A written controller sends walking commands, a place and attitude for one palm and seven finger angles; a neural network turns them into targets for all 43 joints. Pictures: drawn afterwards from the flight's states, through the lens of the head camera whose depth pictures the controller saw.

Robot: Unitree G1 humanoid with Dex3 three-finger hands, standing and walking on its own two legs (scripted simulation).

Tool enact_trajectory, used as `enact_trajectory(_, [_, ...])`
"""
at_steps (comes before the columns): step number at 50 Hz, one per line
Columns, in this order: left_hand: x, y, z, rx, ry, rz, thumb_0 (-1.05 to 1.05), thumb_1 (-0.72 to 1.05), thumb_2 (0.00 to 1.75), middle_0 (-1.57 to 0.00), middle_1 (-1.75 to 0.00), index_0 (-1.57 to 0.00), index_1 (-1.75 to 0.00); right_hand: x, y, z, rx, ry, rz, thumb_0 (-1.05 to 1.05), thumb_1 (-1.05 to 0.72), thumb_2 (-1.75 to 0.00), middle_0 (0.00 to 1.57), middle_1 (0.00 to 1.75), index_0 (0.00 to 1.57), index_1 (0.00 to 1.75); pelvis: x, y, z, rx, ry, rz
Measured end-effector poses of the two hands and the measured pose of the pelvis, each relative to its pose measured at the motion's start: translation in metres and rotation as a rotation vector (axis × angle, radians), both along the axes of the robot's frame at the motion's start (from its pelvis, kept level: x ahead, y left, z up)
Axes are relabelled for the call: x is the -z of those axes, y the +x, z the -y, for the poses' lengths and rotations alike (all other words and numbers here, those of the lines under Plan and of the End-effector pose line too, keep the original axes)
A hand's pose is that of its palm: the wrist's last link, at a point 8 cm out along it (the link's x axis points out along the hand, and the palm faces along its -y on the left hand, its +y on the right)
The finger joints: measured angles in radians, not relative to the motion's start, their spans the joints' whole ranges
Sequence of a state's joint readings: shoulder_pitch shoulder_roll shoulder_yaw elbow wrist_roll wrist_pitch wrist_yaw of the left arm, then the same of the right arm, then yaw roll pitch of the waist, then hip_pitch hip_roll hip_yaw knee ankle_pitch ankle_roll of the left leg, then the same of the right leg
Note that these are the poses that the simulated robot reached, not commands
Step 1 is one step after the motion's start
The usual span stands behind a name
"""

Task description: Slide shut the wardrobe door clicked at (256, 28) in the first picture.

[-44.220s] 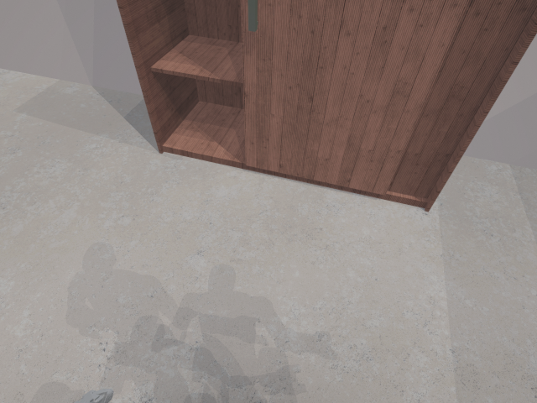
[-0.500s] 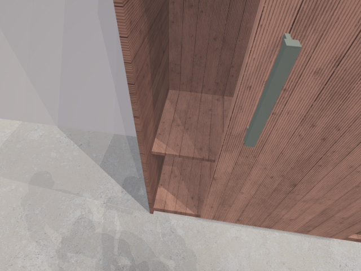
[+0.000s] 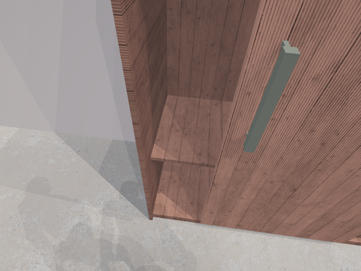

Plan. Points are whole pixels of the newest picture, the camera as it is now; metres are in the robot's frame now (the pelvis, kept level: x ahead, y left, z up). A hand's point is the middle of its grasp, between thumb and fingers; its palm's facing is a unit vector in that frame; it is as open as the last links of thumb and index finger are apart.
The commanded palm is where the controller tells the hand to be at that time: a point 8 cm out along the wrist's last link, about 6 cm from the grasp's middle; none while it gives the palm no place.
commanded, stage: look again from close up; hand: right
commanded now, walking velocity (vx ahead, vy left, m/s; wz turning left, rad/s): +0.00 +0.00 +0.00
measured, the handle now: (264, 104) +0.46 -0.16 +0.15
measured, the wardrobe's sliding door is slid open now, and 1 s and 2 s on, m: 0.26 0.26 0.26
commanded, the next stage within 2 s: raise the hand with hooked fingers in 1.38 s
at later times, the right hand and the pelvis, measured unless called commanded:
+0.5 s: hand out of the picture -0.03 -0.16 -0.17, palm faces +0.04 +0.98 -0.18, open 7.4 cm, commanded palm none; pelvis -0.01 +0.00 +0.00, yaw -1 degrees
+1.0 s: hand out of the picture -0.05 -0.16 -0.18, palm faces +0.05 +0.98 -0.17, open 7.4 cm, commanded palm none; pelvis -0.01 -0.01 +0.00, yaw -1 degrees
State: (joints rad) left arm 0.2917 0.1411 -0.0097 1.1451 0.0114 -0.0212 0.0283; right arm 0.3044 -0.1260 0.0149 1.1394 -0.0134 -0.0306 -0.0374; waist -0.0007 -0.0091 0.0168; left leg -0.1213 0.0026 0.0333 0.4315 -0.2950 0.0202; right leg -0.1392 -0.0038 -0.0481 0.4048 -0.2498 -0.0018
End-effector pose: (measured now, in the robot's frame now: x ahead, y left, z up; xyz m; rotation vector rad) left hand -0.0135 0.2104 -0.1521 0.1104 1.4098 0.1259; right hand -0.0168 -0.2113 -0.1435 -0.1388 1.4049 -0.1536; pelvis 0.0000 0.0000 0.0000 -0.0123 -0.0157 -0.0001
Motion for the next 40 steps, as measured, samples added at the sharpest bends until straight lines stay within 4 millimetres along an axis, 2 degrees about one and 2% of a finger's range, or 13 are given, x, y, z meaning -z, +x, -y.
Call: enact_trajectory(40, [-0.003,-0.022,0.010,0.003,-0.010,-0.031,0.01,0.90,0.90,-0.20,-0.30,-0.20,-0.30,0.002,-0.031,-0.004,0.034,0.022,-0.036,0.00,-0.91,-0.90,0.20,0.30,0.20,0.29,-0.001,-0.011,0.003,0.014,0.005,0.012])
